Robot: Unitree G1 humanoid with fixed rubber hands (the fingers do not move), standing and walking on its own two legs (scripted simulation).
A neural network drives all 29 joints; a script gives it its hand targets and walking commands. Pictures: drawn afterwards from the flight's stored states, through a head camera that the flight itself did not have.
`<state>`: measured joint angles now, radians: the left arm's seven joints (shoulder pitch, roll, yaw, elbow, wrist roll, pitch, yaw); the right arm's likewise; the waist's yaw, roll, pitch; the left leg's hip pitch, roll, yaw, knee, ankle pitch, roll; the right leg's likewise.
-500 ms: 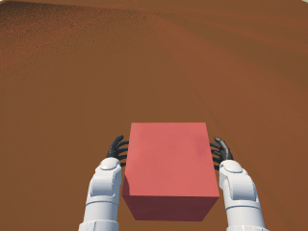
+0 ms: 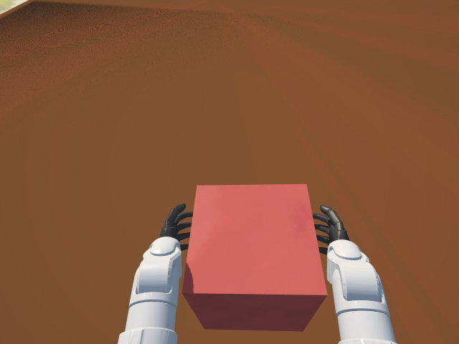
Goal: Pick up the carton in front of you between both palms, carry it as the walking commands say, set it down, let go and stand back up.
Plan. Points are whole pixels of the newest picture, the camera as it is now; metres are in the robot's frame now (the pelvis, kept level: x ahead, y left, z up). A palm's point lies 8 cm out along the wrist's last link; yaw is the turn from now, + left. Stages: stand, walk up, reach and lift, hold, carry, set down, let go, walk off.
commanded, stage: hold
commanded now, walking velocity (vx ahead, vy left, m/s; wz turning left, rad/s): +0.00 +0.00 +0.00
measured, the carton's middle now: (252, 261) +0.29 +0.00 -0.05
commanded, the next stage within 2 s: set down in 0.58 s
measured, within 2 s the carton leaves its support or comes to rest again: neither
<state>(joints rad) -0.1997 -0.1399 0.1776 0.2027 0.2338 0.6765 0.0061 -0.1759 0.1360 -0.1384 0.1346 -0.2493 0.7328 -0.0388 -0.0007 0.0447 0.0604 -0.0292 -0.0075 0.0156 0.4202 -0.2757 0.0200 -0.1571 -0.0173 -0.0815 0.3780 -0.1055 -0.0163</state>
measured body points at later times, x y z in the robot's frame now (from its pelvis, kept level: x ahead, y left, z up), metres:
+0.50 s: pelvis +0.00 -0.02 +0.00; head -0.04 -0.04 +0.45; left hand +0.29 +0.15 +0.04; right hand +0.30 -0.15 +0.03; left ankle -0.02 +0.11 -0.74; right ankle +0.07 -0.11 -0.74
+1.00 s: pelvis -0.01 -0.01 -0.02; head +0.07 -0.03 +0.42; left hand +0.34 +0.16 -0.03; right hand +0.36 -0.15 -0.04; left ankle -0.02 +0.11 -0.74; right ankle +0.07 -0.11 -0.74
